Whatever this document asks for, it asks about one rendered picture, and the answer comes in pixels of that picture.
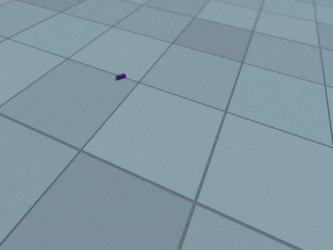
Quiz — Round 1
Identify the small box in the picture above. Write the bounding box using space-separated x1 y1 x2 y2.
116 73 126 80

